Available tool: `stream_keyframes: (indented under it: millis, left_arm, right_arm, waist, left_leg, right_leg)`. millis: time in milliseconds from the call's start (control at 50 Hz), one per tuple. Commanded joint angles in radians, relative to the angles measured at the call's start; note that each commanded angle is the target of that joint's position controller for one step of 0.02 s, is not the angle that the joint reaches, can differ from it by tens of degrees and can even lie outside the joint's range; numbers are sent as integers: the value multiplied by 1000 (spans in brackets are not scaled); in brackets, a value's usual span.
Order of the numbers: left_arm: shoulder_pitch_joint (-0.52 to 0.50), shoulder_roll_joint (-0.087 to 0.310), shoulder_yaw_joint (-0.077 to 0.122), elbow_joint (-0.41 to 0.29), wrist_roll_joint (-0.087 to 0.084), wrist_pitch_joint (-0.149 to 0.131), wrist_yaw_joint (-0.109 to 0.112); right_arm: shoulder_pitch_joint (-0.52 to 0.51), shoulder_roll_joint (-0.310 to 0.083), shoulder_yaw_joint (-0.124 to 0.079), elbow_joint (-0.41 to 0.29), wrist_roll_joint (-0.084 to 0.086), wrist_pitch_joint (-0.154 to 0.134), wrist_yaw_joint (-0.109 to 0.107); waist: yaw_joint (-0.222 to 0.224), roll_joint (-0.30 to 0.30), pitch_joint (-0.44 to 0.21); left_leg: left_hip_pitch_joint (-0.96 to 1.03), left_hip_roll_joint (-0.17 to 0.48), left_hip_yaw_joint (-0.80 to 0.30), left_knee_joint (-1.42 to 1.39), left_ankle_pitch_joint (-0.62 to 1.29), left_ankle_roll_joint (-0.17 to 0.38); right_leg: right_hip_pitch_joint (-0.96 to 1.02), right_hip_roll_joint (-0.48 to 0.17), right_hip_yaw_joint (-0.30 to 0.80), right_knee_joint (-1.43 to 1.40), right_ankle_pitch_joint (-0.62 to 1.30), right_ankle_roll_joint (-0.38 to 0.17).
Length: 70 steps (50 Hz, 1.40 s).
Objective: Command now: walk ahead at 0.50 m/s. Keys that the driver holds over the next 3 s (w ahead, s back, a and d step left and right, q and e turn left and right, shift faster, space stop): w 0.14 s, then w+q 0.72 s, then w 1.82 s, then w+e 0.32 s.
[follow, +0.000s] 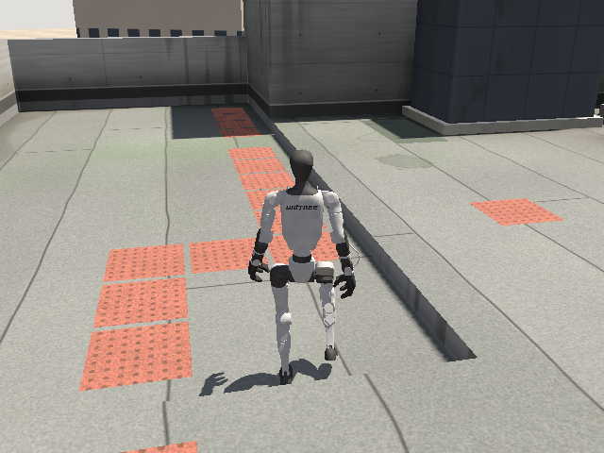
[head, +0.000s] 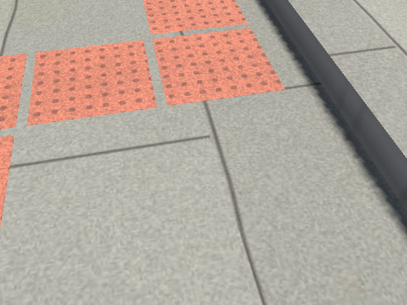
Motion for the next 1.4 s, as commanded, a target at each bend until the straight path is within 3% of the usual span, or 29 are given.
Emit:
stream_keyframes:
  millis: [20,80,140,200,220,240,260,280,300,360,480,660,720,760,780,800,820,840,900,960,1060,1200,1240,1280,1300,1320,1340,1380,1400]
  left_arm:
    - [9,29,9,-62,21,-12,-13]
    - [-123,26,1,-92,-5,-4,-34]
    - [-240,56,8,-133,-5,-10,-53]
    - [-173,92,31,-121,1,-24,-65]
    - [-9,146,57,-76,10,-27,-58]
    - [185,252,88,-46,26,-28,-49]
    - [279,259,92,-14,12,-24,-54]
    - [241,199,75,-21,15,-25,-50]
    - [147,172,64,-37,16,-25,-47]
    - [-29,90,46,-40,25,-34,-53]
    - [23,112,59,32,28,-45,-32]
    - [121,166,75,106,6,-19,-18]
    - [100,211,87,103,-7,-2,-15]
    - [68,243,91,98,-16,10,-11]
    - [60,234,85,86,-9,5,-8]
    - [127,86,37,28,30,-21,-28]
    - [60,118,34,1,-5,-74,-47]
    - [-55,169,49,-30,-40,-98,-56]
    - [-50,171,61,-9,1,-87,-39]
    - [-40,129,56,-14,15,-50,-40]
    - [-223,83,29,-63,17,-44,-51]
    - [-347,128,29,-113,2,-55,-83]
    - [-278,155,38,-98,2,-59,-86]
    - [-9,220,69,-23,16,-60,-78]
    - [147,296,87,-2,32,-58,-73]
    - [195,267,81,30,11,-50,-81]
    - [133,202,59,17,-6,-45,-81]
    - [-12,158,41,-8,12,-37,-78]
    - [-43,134,32,-12,22,-41,-80]
  right_arm:
    - [-132,-162,-32,-106,11,-35,-27]
    - [-42,-193,-53,-78,41,-22,-32]
    - [30,-187,-61,-53,52,-6,-27]
    - [36,-192,-63,-44,46,15,-24]
    - [16,-165,-54,-56,37,13,-22]
    - [36,-84,-28,-88,27,-2,-20]
    - [63,-77,-18,-96,26,-25,-15]
    - [11,-159,-47,-92,48,-31,-15]
    - [-56,-173,-53,-115,55,-28,-21]
    - [-74,-135,-64,-111,41,10,-32]
    - [-153,-94,-72,-145,34,30,-30]
    - [-416,-61,-48,-261,33,28,37]
    - [-398,-93,-62,-288,35,28,50]
    - [-198,-156,-98,-250,41,29,45]
    - [-26,-232,-134,-204,40,33,28]
    - [25,-354,-155,-188,45,30,14]
    - [69,-314,-133,-210,30,22,9]
    - [41,-245,-112,-207,16,13,6]
    - [-157,-123,-74,-245,26,-5,2]
    - [-139,-145,-73,-235,24,-13,-8]
    - [-65,-180,-78,-199,29,-13,-23]
    - [36,-194,-80,-138,31,-4,-28]
    - [14,-208,-85,-139,29,3,-32]
    - [-26,-184,-72,-159,20,7,-29]
    - [57,-115,-50,-176,13,-3,-25]
    - [117,-92,-37,-157,33,-18,-18]
    - [47,-181,-57,-168,46,-30,-15]
    - [-101,-184,-59,-207,42,-37,-17]
    - [-108,-181,-66,-206,27,-31,-23]
  waist:
    - [44,108,43]
    - [-19,83,39]
    - [-70,65,71]
    - [-12,72,28]
    - [60,49,-77]
    - [117,-106,-249]
    - [130,-259,-370]
    - [132,-167,-272]
    - [103,-124,-157]
    - [0,-97,-19]
    - [-11,-40,25]
    - [60,-25,125]
    - [17,-71,80]
    - [-104,-92,-29]
    - [-182,-45,-121]
    - [-98,233,-204]
    - [-123,195,-356]
    - [-147,144,-232]
    - [-20,36,-67]
    - [12,34,-25]
    - [-49,80,36]
    - [-86,98,84]
    - [-40,120,49]
    - [90,89,-134]
    - [98,-86,-301]
    - [92,-286,-386]
    - [102,-167,-245]
    - [55,-17,-27]
    - [27,-19,3]
  left_leg:
    - [-213,209,-156,-297,308,166]
    - [-27,265,-182,-313,253,168]
    - [133,305,-216,-276,195,147]
    - [156,267,-215,-139,299,108]
    - [65,204,-165,47,381,76]
    - [-270,75,-60,422,139,2]
    - [-470,17,-127,662,-301,-22]
    - [-567,54,-194,767,-264,-20]
    - [-586,97,-166,760,-166,-14]
    - [-438,171,-155,640,7,-19]
    - [-485,150,-182,482,231,-27]
    - [-465,134,-28,155,265,8]
    - [-319,64,68,129,94,57]
    - [-31,-17,109,53,88,113]
    - [291,14,-1,11,142,163]
    - [680,296,-540,-32,58,347]
    - [769,405,-884,-216,-45,416]
    - [709,364,-719,-229,53,348]
    - [304,257,-397,-251,334,253]
    - [158,236,-318,-296,450,246]
    - [80,157,-182,-321,427,172]
    - [311,272,-265,-248,357,145]
    - [345,273,-256,-169,554,120]
    - [225,184,-188,144,691,75]
    - [-101,55,-127,510,327,8]
    - [-335,-35,-156,750,-298,-25]
    - [-452,29,-204,833,-276,-16]
    - [-443,125,-135,744,-107,-11]
    - [-393,158,-134,679,-62,-13]
  right_leg:
    - [250,-20,11,-436,266,19]
    - [247,12,-4,-635,271,8]
    - [200,32,-17,-757,204,-33]
    - [406,86,-55,-866,98,-74]
    - [661,54,-17,-838,150,-108]
    - [1087,-182,267,-826,183,-215]
    - [1225,-321,611,-949,25,-297]
    - [1157,-298,568,-984,-74,-269]
    - [1015,-270,431,-1014,-44,-234]
    - [711,-172,195,-1142,53,-182]
    - [720,-157,-40,-1189,317,-169]
    - [887,-194,-207,-1145,389,-145]
    - [926,-199,-250,-996,803,-122]
    - [887,-170,-282,-712,1023,-92]
    - [677,-132,-285,-448,819,-51]
    - [182,53,-238,-50,-119,16]
    - [44,140,15,102,-369,5]
    - [-55,83,53,89,-282,-24]
    - [132,-27,41,-152,-114,-25]
    - [196,-37,10,-274,-61,10]
    - [252,15,-37,-657,276,14]
    - [197,47,-14,-840,249,-50]
    - [301,77,-38,-860,167,-81]
    - [713,53,-16,-842,224,-153]
    - [1106,-171,321,-839,184,-276]
    - [1249,-299,685,-991,-2,-377]
    - [1161,-269,644,-1033,-162,-329]
    - [850,-191,403,-1091,-67,-266]
    - [759,-156,338,-1116,22,-251]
